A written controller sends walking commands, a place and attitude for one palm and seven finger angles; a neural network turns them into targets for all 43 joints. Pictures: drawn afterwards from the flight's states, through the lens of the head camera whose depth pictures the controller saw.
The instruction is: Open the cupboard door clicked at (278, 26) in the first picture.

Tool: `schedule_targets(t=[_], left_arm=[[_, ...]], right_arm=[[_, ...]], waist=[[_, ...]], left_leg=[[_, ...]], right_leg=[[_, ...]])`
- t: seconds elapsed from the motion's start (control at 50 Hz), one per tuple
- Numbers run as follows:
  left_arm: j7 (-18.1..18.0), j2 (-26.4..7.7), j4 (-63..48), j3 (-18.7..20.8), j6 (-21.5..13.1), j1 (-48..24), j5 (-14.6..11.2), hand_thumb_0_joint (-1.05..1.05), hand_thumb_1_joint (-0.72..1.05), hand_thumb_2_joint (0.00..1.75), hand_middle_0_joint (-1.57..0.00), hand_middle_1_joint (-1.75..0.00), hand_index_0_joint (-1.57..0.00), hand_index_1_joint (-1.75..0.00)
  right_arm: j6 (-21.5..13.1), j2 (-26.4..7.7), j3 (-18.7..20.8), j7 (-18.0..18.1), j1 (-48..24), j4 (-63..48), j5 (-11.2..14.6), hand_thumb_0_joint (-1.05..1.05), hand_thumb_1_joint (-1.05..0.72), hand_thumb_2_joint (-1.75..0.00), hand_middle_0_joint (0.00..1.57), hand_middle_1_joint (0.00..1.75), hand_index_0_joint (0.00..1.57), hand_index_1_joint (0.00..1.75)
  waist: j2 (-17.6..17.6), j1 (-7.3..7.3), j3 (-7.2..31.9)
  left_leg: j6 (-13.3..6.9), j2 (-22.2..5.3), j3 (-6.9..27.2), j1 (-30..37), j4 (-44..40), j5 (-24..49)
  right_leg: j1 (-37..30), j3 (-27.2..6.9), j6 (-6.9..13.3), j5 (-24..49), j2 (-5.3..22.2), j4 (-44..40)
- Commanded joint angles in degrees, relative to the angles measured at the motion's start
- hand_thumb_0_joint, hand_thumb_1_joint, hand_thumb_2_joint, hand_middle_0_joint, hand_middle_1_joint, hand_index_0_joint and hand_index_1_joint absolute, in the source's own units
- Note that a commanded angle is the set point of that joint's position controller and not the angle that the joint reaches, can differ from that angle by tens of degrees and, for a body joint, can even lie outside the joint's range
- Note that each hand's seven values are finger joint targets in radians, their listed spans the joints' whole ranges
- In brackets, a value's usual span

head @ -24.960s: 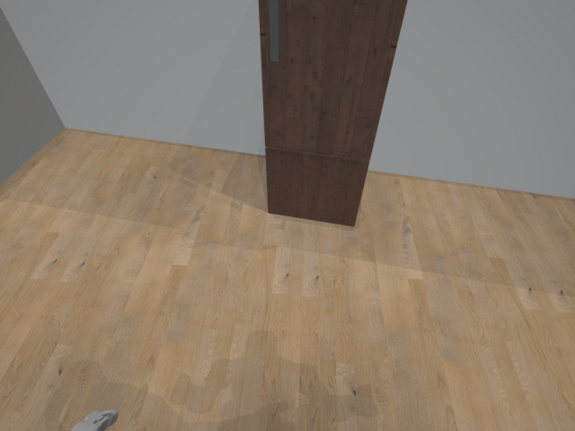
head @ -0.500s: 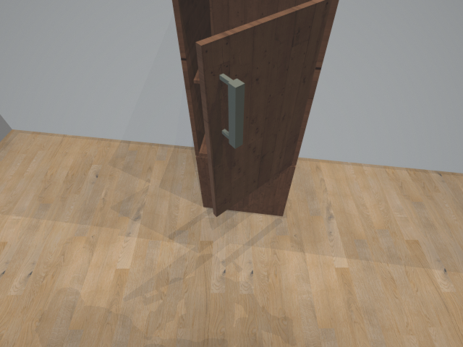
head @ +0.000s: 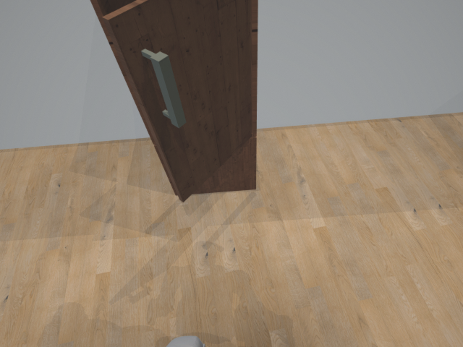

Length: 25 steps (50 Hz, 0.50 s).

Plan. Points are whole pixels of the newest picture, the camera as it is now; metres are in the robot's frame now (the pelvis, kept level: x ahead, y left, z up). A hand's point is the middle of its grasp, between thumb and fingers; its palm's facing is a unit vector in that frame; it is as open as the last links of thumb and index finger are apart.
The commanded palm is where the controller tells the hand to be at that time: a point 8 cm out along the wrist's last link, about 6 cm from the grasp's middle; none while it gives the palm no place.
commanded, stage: walk to a spot facing it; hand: left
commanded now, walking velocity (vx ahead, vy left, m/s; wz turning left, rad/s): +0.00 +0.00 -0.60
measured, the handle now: (163, 90) +0.57 +0.18 +0.11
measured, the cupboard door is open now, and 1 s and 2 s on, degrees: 47 47 47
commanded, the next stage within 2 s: none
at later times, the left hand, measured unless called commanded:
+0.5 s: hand out of the picture +0.10 +0.23 -0.17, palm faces -0.18 -0.96 -0.23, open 7.4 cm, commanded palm none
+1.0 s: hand (186, 303) +0.21 +0.13 -0.15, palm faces -0.55 -0.79 -0.26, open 7.4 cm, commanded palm none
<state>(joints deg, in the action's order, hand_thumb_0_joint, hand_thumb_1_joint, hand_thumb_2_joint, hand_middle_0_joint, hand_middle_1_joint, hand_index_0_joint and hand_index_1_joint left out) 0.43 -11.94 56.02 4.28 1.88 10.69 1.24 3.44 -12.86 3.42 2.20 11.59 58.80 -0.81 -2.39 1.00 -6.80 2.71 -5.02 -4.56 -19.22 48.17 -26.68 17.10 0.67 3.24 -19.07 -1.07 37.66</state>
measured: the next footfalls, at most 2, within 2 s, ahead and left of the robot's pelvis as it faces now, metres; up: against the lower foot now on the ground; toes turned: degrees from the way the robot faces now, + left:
left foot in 0.48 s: +0.07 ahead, +0.15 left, +0.00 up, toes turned -18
right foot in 0.80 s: -0.01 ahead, -0.13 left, +0.00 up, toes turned -31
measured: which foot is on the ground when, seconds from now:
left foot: up 0.00-0.46, down 0.48-0.80, up 0.82-1.00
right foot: down 0.00-0.46, up 0.48-0.78, down 0.80-1.00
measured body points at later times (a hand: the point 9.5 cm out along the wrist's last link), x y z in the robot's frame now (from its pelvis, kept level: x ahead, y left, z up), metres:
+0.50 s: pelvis +0.01 +0.03 +0.01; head +0.07 +0.03 +0.45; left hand +0.11 +0.28 -0.15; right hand +0.09 -0.25 -0.12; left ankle +0.04 +0.16 -0.73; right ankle -0.01 -0.08 -0.71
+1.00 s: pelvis +0.02 +0.01 +0.01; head +0.07 -0.03 +0.45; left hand +0.24 +0.17 -0.13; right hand -0.08 -0.26 -0.13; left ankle +0.09 +0.13 -0.67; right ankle -0.04 -0.11 -0.72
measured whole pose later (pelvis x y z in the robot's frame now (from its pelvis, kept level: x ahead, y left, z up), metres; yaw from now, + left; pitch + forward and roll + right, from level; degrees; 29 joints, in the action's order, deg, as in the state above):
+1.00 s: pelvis +0.02 +0.01 +0.01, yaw -35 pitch +1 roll +1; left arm -0.2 -13.7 51.3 3.4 2.3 9.0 1.5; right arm 2.9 -14.7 3.4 1.3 10.0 51.8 -0.1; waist 0.9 -0.5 -6.9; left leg 4.3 -3.8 -2.6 -26.1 55.3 -26.2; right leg 17.6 -4.4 0.0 -14.9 -0.6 31.2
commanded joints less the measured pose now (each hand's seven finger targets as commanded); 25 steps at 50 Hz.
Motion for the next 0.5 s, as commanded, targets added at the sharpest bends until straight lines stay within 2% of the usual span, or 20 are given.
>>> schedule_targets(t=[0.0,0.04,0.06,0.12,0.18,0.2,0.28,0.32,0.36,0.38,0.4,0.42,0.44,0.46,0.48], left_arm=[[-1.7,-11.1,-3.7,2.8,-0.3,1.9,0.0,0.0,0.9,0.9,-0.2,-0.3,-0.2,-0.3],[-2.0,-10.0,-3.9,2.6,-1.0,2.3,-0.1,0.0,0.9,0.9,-0.2,-0.3,-0.2,-0.3],[-2.0,-10.0,-3.9,2.6,-1.3,3.6,-0.1,0.0,0.9,0.9,-0.2,-0.3,-0.2,-0.3],[-2.2,-10.6,-3.0,2.8,-1.5,6.9,0.0,0.0,0.9,0.9,-0.2,-0.3,-0.2,-0.3],[-2.0,-11.0,-3.1,3.0,-1.2,7.6,0.1,0.0,0.9,0.9,-0.2,-0.3,-0.2,-0.3],[-1.9,-10.9,-3.3,3.0,-1.1,7.5,0.1,0.0,0.9,0.9,-0.2,-0.3,-0.2,-0.3],[-1.9,-11.4,-4.1,3.4,-1.0,7.5,0.4,0.0,0.9,0.9,-0.2,-0.3,-0.2,-0.3],[-2.0,-11.7,-4.5,3.5,-0.8,6.6,0.6,0.0,0.9,0.9,-0.2,-0.3,-0.2,-0.3],[-1.8,-11.9,-5.6,3.5,-0.6,4.0,0.4,0.0,0.9,0.9,-0.2,-0.3,-0.2,-0.3],[-1.7,-11.7,-6.0,3.4,-0.4,2.6,0.2,0.0,0.9,0.9,-0.2,-0.3,-0.2,-0.3],[-1.6,-10.8,-6.5,3.0,-0.4,1.1,-0.1,0.0,0.9,0.9,-0.2,-0.3,-0.2,-0.3],[-1.3,-7.8,-7.3,2.4,-0.3,2.1,-0.6,0.0,0.9,0.9,-0.2,-0.3,-0.2,-0.3],[-0.4,-6.3,-8.4,1.9,-0.5,2.1,-1.0,0.0,0.9,0.9,-0.2,-0.3,-0.2,-0.3],[-0.2,-8.8,-8.9,2.2,-0.4,-0.7,-0.2,0.0,0.9,0.9,-0.2,-0.3,-0.2,-0.3],[0.4,-8.5,-9.6,2.7,-0.5,0.9,0.1,0.0,0.9,0.9,-0.2,-0.3,-0.2,-0.3]], right_arm=[[-1.1,-5.5,1.8,-0.5,-4.7,-6.8,0.0,0.0,-0.9,-0.9,0.2,0.3,0.2,0.3],[-1.3,-4.6,1.4,-0.7,-3.6,-6.7,-0.2,0.0,-0.9,-0.9,0.2,0.3,0.2,0.3],[-1.3,-4.0,1.3,-0.7,-4.0,-6.8,-0.1,0.0,-0.9,-0.9,0.2,0.3,0.2,0.3],[-1.6,-3.5,1.0,-0.3,-5.8,-7.9,0.2,0.0,-0.9,-0.9,0.2,0.3,0.2,0.3],[-1.6,-3.8,1.0,-0.1,-7.3,-9.1,0.4,0.0,-0.9,-0.9,0.2,0.3,0.2,0.3],[-1.6,-4.0,1.1,-0.1,-8.1,-9.4,0.4,0.0,-0.9,-0.9,0.2,0.3,0.2,0.3],[-2.1,-4.0,1.1,0.0,-9.5,-11.0,0.8,0.0,-0.9,-0.9,0.2,0.3,0.2,0.3],[-2.3,-3.9,1.1,0.1,-9.3,-11.5,1.0,0.0,-0.9,-0.9,0.2,0.3,0.2,0.3],[-2.6,-4.2,1.0,0.2,-6.3,-11.0,1.2,0.0,-0.9,-0.9,0.2,0.3,0.2,0.3],[-2.7,-4.3,1.1,0.3,-4.2,-10.4,1.2,0.0,-0.9,-0.9,0.2,0.3,0.2,0.3],[-3.1,-5.3,1.2,0.6,-1.2,-9.5,1.2,0.0,-0.9,-0.9,0.2,0.3,0.2,0.3],[-3.7,-9.1,1.9,0.9,-0.2,-9.4,0.6,0.0,-0.9,-0.9,0.2,0.3,0.2,0.3],[-4.0,-13.9,2.7,1.1,1.2,-10.4,-0.3,0.0,-0.9,-0.9,0.2,0.3,0.2,0.3],[-3.6,-14.1,2.3,1.3,1.4,-10.8,-0.8,0.0,-0.9,-0.9,0.2,0.3,0.2,0.3],[-3.5,-12.7,1.8,1.7,-2.0,-12.6,-1.1,0.0,-0.9,-0.9,0.2,0.3,0.2,0.3]], waist=[[12.3,0.36,2.9],[9.1,-0.2,6.7],[7.6,0.06,8.0],[7.3,1.4,11.1],[10.5,1.71,10.1],[10.6,1.8,9.1],[10.0,2.03,10.3],[11.2,1.74,10.3],[10.2,-0.24,10.6],[9.0,-1.47,10.6],[7.2,-3.09,11.5],[-3.0,-3.05,12.0],[-16.3,-3.19,11.8],[-9.4,-3.79,8.9],[-4.8,-1.07,7.4]], left_leg=[[0.0,0.6,6.2,-14.0,20.3,1.1],[0.6,0.6,6.0,-12.7,18.0,4.2],[0.8,1.1,5.7,-12.3,16.2,4.4],[1.2,2.1,5.0,-12.2,10.4,2.8],[1.2,2.8,5.6,-12.2,8.4,3.0],[1.1,3.1,5.9,-11.9,7.6,2.9],[0.6,4.2,6.5,-9.7,1.8,1.3],[0.2,4.4,7.0,-6.9,-1.7,0.5],[-0.3,4.9,7.1,-1.1,-9.3,3.9],[-0.4,5.2,6.9,4.7,-15.2,8.2],[-0.8,3.6,7.0,13.3,-22.6,12.8],[-3.6,-5.8,16.7,21.1,-29.7,11.7],[-10.1,-20.7,31.2,22.3,-34.1,18.1],[-14.6,-24.3,31.4,15.4,-33.2,23.7],[-15.4,-22.5,26.2,9.7,-32.5,26.0]], right_leg=[[-5.1,-24.2,8.1,15.2,15.0,-20.9],[-8.3,-21.2,7.2,21.9,13.5,-18.8],[-10.0,-20.9,7.1,25.1,12.8,-18.0],[-16.3,-21.9,7.6,34.1,12.7,-15.8],[-15.3,-23.6,8.0,34.2,12.0,-16.1],[-14.2,-24.5,8.0,33.2,11.8,-16.5],[-14.5,-28.0,8.6,35.2,11.6,-15.1],[-12.1,-29.7,8.4,34.1,11.7,-14.7],[-8.1,-29.6,6.9,32.5,10.2,-13.6],[-3.8,-28.8,5.1,29.0,8.6,-12.6],[2.0,-26.3,2.5,22.8,6.2,-10.5],[11.7,-20.3,-0.6,8.4,-0.4,-4.6],[18.3,-8.7,-4.3,-15.7,-5.2,9.6],[17.5,-6.6,-5.4,-16.8,-2.0,20.2],[15.8,-5.0,-6.2,-14.0,0.0,25.8]])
